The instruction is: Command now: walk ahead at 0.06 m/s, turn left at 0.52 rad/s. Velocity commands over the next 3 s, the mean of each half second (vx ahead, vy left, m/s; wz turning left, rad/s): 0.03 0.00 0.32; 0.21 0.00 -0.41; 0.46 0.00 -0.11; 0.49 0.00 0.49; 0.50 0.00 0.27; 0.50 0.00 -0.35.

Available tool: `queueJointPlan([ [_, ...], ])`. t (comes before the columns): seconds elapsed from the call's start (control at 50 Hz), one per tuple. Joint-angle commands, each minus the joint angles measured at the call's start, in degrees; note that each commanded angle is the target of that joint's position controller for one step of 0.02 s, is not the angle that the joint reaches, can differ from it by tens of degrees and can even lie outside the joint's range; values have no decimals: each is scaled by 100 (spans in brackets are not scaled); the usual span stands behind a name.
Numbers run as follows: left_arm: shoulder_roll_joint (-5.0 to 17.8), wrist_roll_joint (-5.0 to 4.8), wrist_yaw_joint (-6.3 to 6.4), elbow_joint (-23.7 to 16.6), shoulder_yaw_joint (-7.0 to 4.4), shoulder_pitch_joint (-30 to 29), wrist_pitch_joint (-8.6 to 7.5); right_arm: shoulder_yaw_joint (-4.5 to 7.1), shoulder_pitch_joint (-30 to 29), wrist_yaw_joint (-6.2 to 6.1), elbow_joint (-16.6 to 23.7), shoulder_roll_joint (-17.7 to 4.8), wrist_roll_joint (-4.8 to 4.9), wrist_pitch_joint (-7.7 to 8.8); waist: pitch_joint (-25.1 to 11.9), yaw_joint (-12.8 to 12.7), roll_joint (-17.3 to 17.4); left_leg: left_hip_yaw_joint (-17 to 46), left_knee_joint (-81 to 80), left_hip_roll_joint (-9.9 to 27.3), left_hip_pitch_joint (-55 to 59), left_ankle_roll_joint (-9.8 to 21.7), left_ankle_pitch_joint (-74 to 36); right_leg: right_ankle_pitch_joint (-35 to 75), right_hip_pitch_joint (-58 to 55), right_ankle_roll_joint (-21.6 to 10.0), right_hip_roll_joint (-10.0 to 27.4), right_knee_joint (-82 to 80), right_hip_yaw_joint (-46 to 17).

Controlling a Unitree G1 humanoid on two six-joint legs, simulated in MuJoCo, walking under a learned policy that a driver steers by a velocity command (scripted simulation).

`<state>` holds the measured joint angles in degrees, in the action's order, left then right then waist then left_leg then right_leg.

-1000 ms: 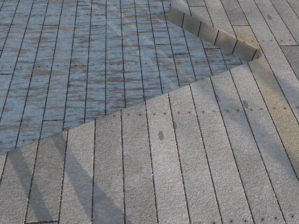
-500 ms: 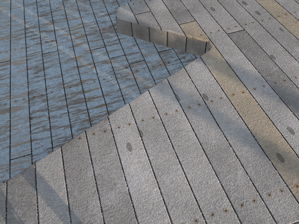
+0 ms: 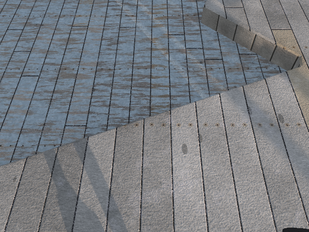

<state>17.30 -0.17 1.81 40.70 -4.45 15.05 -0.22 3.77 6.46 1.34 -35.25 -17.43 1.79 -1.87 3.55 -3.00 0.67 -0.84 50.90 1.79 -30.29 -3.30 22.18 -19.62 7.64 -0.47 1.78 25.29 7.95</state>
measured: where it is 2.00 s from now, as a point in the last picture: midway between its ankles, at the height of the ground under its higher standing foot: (202, 160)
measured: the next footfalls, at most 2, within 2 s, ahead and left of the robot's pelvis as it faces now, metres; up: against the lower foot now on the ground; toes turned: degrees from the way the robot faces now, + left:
left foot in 0.10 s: +0.12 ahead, +0.13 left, +0.00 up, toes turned +5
right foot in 0.50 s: +0.15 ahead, -0.11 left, +0.00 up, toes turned +9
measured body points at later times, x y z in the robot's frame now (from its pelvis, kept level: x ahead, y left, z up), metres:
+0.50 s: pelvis +0.07 +0.03 +0.00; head +0.09 +0.04 +0.44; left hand +0.16 +0.32 -0.11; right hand +0.27 -0.19 -0.10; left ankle +0.08 +0.12 -0.74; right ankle +0.11 -0.11 -0.74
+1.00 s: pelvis +0.18 -0.03 -0.01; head +0.21 -0.05 +0.44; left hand +0.42 +0.18 -0.07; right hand +0.18 -0.34 -0.13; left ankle +0.08 +0.13 -0.74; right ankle +0.25 -0.16 -0.72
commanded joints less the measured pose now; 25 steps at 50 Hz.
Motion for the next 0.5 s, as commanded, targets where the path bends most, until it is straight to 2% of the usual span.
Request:
queueJointPlan([
  [0.02,1044,-61,56,-368,-268,-326,3,59,-230,144,544,-280,5,32,-592,70,-886,-333,-896,-134,335,121,-538,4176,-508,-891,1265,-275,-502],
  [0.06,1101,-182,18,-337,-279,-402,-50,173,44,156,521,-474,-40,-12,-816,293,-901,-484,-1596,-335,1005,371,-912,4611,-453,-704,1270,347,-294],
  [0.08,1019,-241,-5,-329,-255,-477,-96,268,489,121,389,-613,-69,-25,-1017,555,-783,-553,-2158,-518,1782,557,-1453,4631,-160,-508,1112,1042,-49],
  [0.1,844,-182,-49,-280,-197,-281,-169,394,939,17,314,-907,-101,-37,-1229,786,-381,-161,-2574,-441,2860,841,-2496,3678,635,-141,819,2041,132],
  [0.12,235,216,-82,-534,-1,-290,-186,499,1166,-139,406,-1516,-104,-32,-1443,635,1234,1932,-2394,1115,4111,1489,-5236,-1337,2462,277,230,3878,155],
  [0.14,515,172,-100,-584,-13,-101,-207,466,946,-77,637,-1702,-316,98,-2341,605,1242,3939,-2827,2249,4152,2790,-4486,-2243,3043,441,-367,5092,-1054],
  [0.16,882,2,-104,-560,-111,-452,-168,378,731,-20,629,-1306,-248,189,-1918,738,502,3382,-3056,1993,3770,2663,-3638,-1839,3251,446,-104,5276,-1369],
  [0.18,910,-43,-74,-582,-109,-601,-136,288,438,-31,554,-1038,-145,241,-1284,559,410,2712,-3090,1649,3217,2292,-3215,-1381,3299,387,57,4954,-1295],
  [0.2,860,24,5,-448,-115,-555,-91,234,212,-64,545,-860,-93,242,-1060,413,107,2334,-3094,1339,2782,1961,-2868,-1017,3132,387,214,4558,-1298],
  [0.22,900,69,52,-432,-131,-518,-42,198,24,-91,541,-800,-84,229,-916,295,218,2087,-3119,1168,2316,1837,-2947,-769,2804,424,251,4200,-1297],
  [0.24,860,80,47,-360,-128,-416,-7,181,-76,-117,548,-810,-149,217,-923,203,333,1844,-3169,1012,1935,1790,-3164,-558,2384,460,167,4117,-1196],
  [0.26,735,73,42,-302,-94,-300,9,175,-100,-139,521,-809,-206,223,-988,156,423,1698,-3180,943,1798,1794,-3356,-440,2158,501,105,3910,-1131],
  [0.3,552,58,56,-257,-23,-281,31,167,-40,-182,435,-795,-222,227,-1058,185,489,1518,-3179,852,1761,1804,-3412,-323,1953,572,62,3325,-1082],
  [0.34,428,60,59,-272,36,-427,52,159,-16,-215,364,-785,-210,202,-1045,266,542,1486,-3202,792,1711,1759,-2870,-146,1763,581,78,2739,-1097],
  [0.4,315,23,-5,-218,99,-522,65,13,-43,-197,221,-443,-294,203,-983,371,665,1379,-3321,771,1473,1677,-1704,149,1150,532,204,1841,-1084],
  [0.44,330,-3,-51,-222,103,-574,44,-39,14,-144,77,-392,-340,220,-806,394,688,1397,-3330,783,1324,1609,-1019,298,766,448,146,1275,-998],
  [0.46,338,-3,-71,-211,100,-540,27,-58,-54,-127,45,-395,-335,226,-711,300,638,1363,-3251,745,1236,1513,-793,548,519,369,83,801,-914],
  [0.48,395,28,-84,-235,90,-561,11,-68,5,-127,-6,-400,-312,234,-616,248,552,1325,-3144,664,1224,1346,-683,837,353,275,24,307,-868],
  [0.5,563,81,-79,-327,71,-645,-4,-68,220,-139,-92,-422,-310,255,-555,291,378,1289,-2995,556,1252,1108,-660,1367,274,165,175,78,-1115],
])
Over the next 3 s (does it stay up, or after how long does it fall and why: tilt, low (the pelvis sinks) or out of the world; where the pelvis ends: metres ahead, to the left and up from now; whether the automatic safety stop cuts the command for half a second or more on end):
stays up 1.31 0.04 -0.16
